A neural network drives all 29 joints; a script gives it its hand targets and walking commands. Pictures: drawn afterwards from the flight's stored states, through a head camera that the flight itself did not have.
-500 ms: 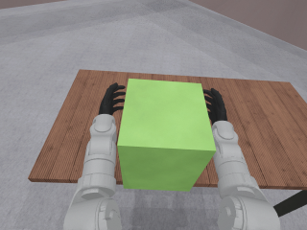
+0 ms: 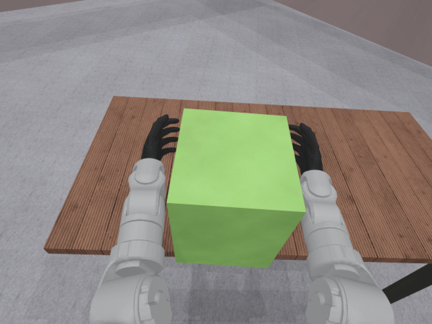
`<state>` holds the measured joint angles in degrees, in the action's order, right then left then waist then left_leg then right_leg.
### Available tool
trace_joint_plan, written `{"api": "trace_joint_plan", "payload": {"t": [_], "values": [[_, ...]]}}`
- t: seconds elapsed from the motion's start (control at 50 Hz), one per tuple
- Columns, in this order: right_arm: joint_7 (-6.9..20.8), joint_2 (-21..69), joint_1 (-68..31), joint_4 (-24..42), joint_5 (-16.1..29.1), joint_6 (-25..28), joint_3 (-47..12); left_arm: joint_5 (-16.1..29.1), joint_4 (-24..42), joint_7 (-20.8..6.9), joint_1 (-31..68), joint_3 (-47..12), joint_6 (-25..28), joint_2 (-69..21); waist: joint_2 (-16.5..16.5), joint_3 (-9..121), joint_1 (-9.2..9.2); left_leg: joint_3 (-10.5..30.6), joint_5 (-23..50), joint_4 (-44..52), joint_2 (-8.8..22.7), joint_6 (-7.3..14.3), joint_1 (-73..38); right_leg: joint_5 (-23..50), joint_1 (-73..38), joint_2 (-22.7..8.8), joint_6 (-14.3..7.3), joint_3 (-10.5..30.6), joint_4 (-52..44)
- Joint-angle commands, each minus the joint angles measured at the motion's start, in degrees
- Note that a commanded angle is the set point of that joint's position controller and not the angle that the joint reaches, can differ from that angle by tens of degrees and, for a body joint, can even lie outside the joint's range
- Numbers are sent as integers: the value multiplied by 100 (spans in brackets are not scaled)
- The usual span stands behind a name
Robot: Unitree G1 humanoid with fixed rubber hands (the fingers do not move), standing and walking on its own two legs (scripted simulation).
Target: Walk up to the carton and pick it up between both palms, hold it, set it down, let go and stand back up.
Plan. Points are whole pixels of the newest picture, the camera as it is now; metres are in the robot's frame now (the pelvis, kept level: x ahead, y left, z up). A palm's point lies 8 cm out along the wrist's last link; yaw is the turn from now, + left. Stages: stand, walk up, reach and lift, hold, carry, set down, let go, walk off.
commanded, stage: reach and lift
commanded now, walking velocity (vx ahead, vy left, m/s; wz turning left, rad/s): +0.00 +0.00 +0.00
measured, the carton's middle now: (228, 192) +0.37 +0.00 +0.03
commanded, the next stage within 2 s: none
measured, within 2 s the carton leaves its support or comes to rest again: leaves its support in 0.42 s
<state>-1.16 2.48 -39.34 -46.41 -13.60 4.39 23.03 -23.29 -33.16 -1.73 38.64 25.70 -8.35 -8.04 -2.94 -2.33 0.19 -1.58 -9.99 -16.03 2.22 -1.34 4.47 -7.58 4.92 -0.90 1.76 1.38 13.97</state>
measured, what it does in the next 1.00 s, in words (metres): stands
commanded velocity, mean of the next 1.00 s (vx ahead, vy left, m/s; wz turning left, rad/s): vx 0.00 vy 0.00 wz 0.00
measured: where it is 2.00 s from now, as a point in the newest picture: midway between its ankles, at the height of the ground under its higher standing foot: outside the picture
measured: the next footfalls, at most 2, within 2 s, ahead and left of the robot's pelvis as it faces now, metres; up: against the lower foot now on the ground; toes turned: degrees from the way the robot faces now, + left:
none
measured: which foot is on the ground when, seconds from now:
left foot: down 0.00-1.00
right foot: down 0.00-1.00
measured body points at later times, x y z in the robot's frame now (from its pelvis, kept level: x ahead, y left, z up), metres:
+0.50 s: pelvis -0.01 +0.00 +0.00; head -0.01 +0.02 +0.45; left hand +0.39 +0.16 +0.13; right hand +0.40 -0.14 +0.12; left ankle -0.01 +0.13 -0.75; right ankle +0.00 -0.14 -0.75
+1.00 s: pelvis -0.02 +0.00 +0.00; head -0.05 +0.03 +0.45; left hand +0.38 +0.16 +0.17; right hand +0.39 -0.14 +0.17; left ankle -0.01 +0.13 -0.75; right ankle +0.00 -0.14 -0.75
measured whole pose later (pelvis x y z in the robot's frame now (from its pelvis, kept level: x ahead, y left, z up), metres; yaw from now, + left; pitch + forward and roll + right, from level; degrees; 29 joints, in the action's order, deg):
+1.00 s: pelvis -0.02 +0.00 +0.00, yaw +3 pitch -6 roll -1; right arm -7.9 -2.4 -44.6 -46.9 3.6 -6.7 9.4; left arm -19.7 -26.2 0.9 42.3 18.0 -26.9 -3.0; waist -3.5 -1.0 -3.4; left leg 1.7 -10.0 -18.5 1.8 -1.5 2.8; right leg -7.4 0.7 -1.3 1.6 -1.9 13.8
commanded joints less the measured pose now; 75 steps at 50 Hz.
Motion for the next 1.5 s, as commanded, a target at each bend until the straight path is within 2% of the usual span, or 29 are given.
{"api": "trace_joint_plan", "payload": {"t": [0.0,0.08,0.14,0.22,0.28,0.32,0.36,0.38,0.42,0.46,0.48,0.52,0.54,0.56,0.58,0.6,0.64,0.68,0.74,0.82,0.92,1.0,1.2,1.36,1.48], "values": [[547,2682,-2237,-53,161,216,-1803,174,67,-332,1930,-1707,-239,-2348,413,1747,146,-508,2251,-186,-325,-172,-639,1197,-520,438,19,-792,26],[449,2698,-2333,78,265,179,-1887,333,171,-359,2045,-1928,-339,-2394,308,1757,16,-482,2067,-164,-357,-164,-565,1212,-645,429,56,-772,-1],[365,2808,-2656,395,392,236,-2137,473,244,-379,2191,-2143,-350,-2470,272,2179,18,-472,2020,-180,-402,-153,-409,1682,-884,387,123,-730,102],[241,2939,-2739,567,572,218,-2470,686,529,-399,2333,-2473,-354,-2577,247,2549,-123,-407,2217,-266,-431,-189,-429,2454,-1251,365,191,-707,272],[159,2973,-2930,823,791,161,-2758,789,613,-426,2380,-2614,-453,-2578,213,2632,-84,-341,2191,-267,-466,-173,-258,2704,-1494,339,210,-669,341],[90,2966,-2967,906,967,82,-2911,905,806,-432,2501,-2862,-539,-2640,251,2599,-192,-276,2180,-279,-479,-212,-316,2611,-1518,351,205,-670,337],[31,2932,-3214,1188,1171,18,-3104,1042,901,-440,2577,-3050,-636,-2679,221,2643,-220,-203,2256,-319,-478,-220,-414,2577,-1405,383,203,-674,309],[10,2912,-3316,1358,1321,-14,-3232,1093,996,-428,2575,-3165,-690,-2772,321,2790,-205,-158,2405,-379,-466,-257,-515,2543,-1374,409,164,-678,315],[-36,2926,-3582,1592,1428,-137,-3331,1205,1084,-418,2820,-3282,-753,-2812,241,2922,-275,-108,2203,-386,-478,-232,-535,2250,-1244,412,165,-672,256],[-46,2959,-3599,1563,1544,-300,-3444,1228,1221,-417,2976,-3263,-824,-2796,188,2831,-276,-72,2065,-348,-473,-200,-605,2036,-1187,404,179,-666,234],[-51,2876,-3650,1534,1550,-369,-3377,1178,1010,-453,2871,-3178,-909,-2750,151,2668,-272,-56,1925,-318,-473,-176,-561,1900,-1195,390,169,-651,186],[-47,2662,-3595,1269,1539,-530,-3127,1012,754,-525,2713,-2929,-1142,-2641,166,2099,-259,-59,1433,-153,-457,-143,-520,1172,-999,376,133,-674,41],[-37,2582,-3533,1116,1464,-598,-2931,955,661,-578,2728,-2810,-1248,-2563,149,1851,-334,-80,1223,-75,-448,-136,-502,915,-885,363,135,-695,-9],[-10,2496,-3469,905,1412,-666,-2762,853,595,-624,2729,-2603,-1336,-2500,135,1686,-292,-112,995,17,-449,-108,-472,578,-826,352,115,-718,-56],[14,2467,-3448,798,1361,-710,-2582,807,592,-664,2798,-2473,-1398,-2455,84,1636,-327,-158,796,102,-440,-94,-469,343,-767,353,114,-732,-106],[8,2513,-3677,918,1297,-673,-2500,736,404,-732,2991,-2367,-1397,-2439,169,1589,-308,-225,504,179,-503,-50,-175,273,-696,302,118,-710,-155],[50,2521,-3844,881,1297,-639,-2366,749,450,-742,3099,-2372,-1369,-2492,335,1734,-317,-225,594,139,-487,-120,-316,316,-758,338,90,-768,-98],[89,2482,-4012,914,1344,-573,-2366,793,560,-672,3245,-2489,-1325,-2599,493,2008,-328,-208,990,-1,-447,-247,-706,450,-658,407,51,-849,-64],[103,2422,-4097,867,1418,-549,-2436,823,603,-562,3285,-2597,-1318,-2656,532,2164,-353,-164,1442,-154,-413,-321,-1055,564,-542,478,20,-900,-58],[65,2398,-4114,857,1565,-628,-2594,840,691,-529,3238,-2634,-1474,-2600,391,2061,-378,-141,1563,-177,-421,-268,-1022,657,-617,489,40,-862,-52],[-70,2552,-4397,1274,1930,-747,-3091,959,1031,-549,3335,-2833,-1661,-2638,252,2347,-416,-110,1901,-307,-511,-202,-945,1321,-1046,489,88,-739,59],[-194,2675,-4441,1445,2182,-922,-3404,988,1263,-564,3394,-2876,-1804,-2597,208,2366,-432,-79,1841,-315,-574,-128,-838,1607,-1277,460,143,-666,126],[-318,2676,-4544,1509,2488,-1315,-3470,875,1468,-708,3547,-2742,-2250,-2463,206,2055,-497,-89,1475,-170,-589,-67,-700,1293,-1325,454,167,-658,67],[-314,2585,-4824,1500,2587,-1534,-3326,919,1539,-691,3832,-2816,-2527,-2536,332,1965,-604,-65,1277,-111,-512,-101,-741,677,-1056,500,80,-710,-25],[-312,2534,-5037,1527,2722,-1688,-3330,936,1604,-663,3960,-2813,-2735,-2527,391,2038,-618,-61,1292,-119,-482,-105,-745,557,-1069,530,41,-707,-24]]}}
